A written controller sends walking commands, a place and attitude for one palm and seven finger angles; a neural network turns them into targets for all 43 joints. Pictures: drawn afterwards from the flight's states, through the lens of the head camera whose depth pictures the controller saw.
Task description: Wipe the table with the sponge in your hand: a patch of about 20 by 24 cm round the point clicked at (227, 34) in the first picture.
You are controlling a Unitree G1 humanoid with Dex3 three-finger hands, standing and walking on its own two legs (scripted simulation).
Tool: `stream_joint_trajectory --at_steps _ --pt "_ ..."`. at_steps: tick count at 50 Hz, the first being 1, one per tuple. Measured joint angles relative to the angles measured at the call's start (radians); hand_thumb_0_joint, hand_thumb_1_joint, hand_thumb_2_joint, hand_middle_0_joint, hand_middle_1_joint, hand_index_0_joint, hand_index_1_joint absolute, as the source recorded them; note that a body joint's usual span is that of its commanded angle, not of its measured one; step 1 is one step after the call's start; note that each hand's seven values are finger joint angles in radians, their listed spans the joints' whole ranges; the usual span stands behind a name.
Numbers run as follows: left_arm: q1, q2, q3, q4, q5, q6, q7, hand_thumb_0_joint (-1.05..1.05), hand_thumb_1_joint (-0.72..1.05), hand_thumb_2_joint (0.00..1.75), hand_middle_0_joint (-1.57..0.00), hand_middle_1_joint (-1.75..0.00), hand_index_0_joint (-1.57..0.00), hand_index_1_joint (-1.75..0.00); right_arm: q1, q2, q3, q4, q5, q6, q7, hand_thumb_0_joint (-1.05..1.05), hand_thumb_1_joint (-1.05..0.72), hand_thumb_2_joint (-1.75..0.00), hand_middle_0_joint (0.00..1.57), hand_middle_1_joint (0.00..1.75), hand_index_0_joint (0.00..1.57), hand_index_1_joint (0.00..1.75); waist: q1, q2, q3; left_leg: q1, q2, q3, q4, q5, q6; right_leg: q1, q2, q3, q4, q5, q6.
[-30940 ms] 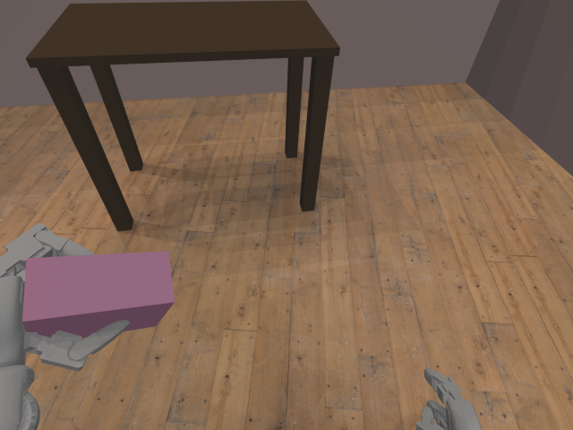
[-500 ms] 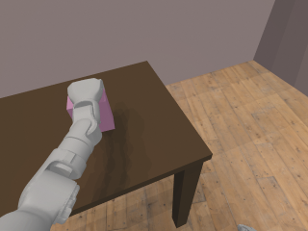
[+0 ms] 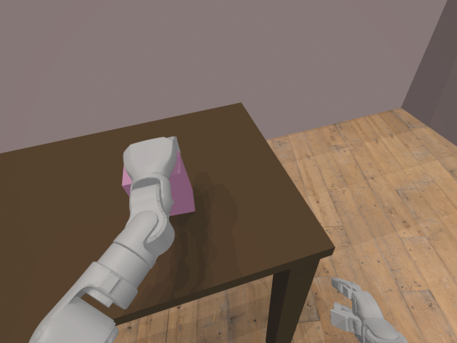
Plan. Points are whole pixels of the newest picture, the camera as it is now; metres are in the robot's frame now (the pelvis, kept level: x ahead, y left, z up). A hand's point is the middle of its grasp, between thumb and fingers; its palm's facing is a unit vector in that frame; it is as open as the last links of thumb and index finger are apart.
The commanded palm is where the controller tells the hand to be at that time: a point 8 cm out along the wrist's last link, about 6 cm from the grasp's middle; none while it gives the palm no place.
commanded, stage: wipe back along the third lane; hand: left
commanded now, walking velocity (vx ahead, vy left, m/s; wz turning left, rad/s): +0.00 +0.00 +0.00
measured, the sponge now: (164, 194) +0.37 +0.17 +0.07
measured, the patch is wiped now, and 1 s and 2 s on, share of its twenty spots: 1.00 1.00 1.00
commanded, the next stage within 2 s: slide back across to the middle lane in 0.88 s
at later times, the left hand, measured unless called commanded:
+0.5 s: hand (175, 201) +0.32 +0.13 +0.12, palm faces +0.14 -0.11 -0.98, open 9.7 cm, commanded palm +0.27 +0.12 +0.14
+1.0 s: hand (177, 224) +0.27 +0.11 +0.12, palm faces +0.18 -0.21 -0.96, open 9.7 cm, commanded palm +0.22 +0.12 +0.15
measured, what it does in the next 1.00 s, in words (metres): shifts its weight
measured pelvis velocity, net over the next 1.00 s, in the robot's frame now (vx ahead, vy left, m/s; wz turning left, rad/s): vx -0.03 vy -0.04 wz -0.03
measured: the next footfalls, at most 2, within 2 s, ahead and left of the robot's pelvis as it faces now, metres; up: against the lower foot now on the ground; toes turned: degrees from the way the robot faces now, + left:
none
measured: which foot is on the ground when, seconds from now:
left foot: down 0.00-1.00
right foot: down 0.00-1.00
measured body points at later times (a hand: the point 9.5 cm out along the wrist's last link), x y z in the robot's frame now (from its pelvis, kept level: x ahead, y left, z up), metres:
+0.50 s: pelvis -0.02 -0.03 +0.00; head -0.05 -0.07 +0.44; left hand +0.30 +0.13 +0.17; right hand +0.20 -0.23 -0.09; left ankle -0.04 +0.11 -0.74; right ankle -0.04 -0.12 -0.74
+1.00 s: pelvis -0.03 -0.04 +0.00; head -0.07 -0.09 +0.44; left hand +0.25 +0.12 +0.17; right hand +0.20 -0.26 -0.08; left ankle -0.04 +0.11 -0.74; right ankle -0.04 -0.12 -0.74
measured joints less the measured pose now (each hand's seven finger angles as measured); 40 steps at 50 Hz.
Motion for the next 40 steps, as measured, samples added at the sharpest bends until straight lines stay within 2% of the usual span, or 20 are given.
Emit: stream_joint_trajectory --at_steps 8,18,32,40 --pt "0.091 -0.013 -0.035 -0.135 0.018 0.026 -0.004 0.02 -0.47 1.11 -0.72 -1.46 -0.74 -1.41 -0.027 0.012 0.012 -0.013 0.002 0.009 0.023 0.01 -0.91 -0.90 0.20 0.30 0.20 0.30 0.015 0.011 0.004 0.012 0.003 -0.004 0.017 -0.008 -0.007 0.008 0.003 -0.004 0.026 -0.015 -0.006" --pt "0.155 -0.012 -0.033 -0.210 0.014 0.015 -0.004 0.02 -0.47 1.11 -0.72 -1.46 -0.74 -1.41 -0.019 0.019 0.021 -0.019 0.004 0.021 0.021 0.01 -0.91 -0.90 0.20 0.30 0.20 0.30 0.013 0.014 0.017 0.023 0.013 -0.004 0.023 0.002 -0.022 0.008 0.012 -0.003 0.054 -0.016 -0.021" --pt "0.237 0.014 0.023 -0.256 -0.010 -0.009 0.016 0.02 -0.46 1.11 -0.72 -1.46 -0.74 -1.41 0.026 -0.016 -0.002 -0.009 0.004 0.007 0.004 0.01 -0.91 -0.90 0.20 0.30 0.20 0.30 -0.012 0.025 0.024 0.040 0.036 0.011 0.005 0.025 -0.036 0.005 0.036 0.011 0.061 0.001 -0.042" --pt "0.334 0.022 0.048 -0.362 -0.027 -0.038 0.022 0.02 -0.46 1.10 -0.72 -1.46 -0.74 -1.41 0.031 -0.026 -0.013 -0.016 0.002 -0.004 0.001 0.01 -0.91 -0.90 0.19 0.30 0.20 0.30 -0.009 0.032 0.028 0.057 0.045 0.015 -0.002 0.029 -0.033 0.018 0.046 0.015 0.056 0.006 -0.050"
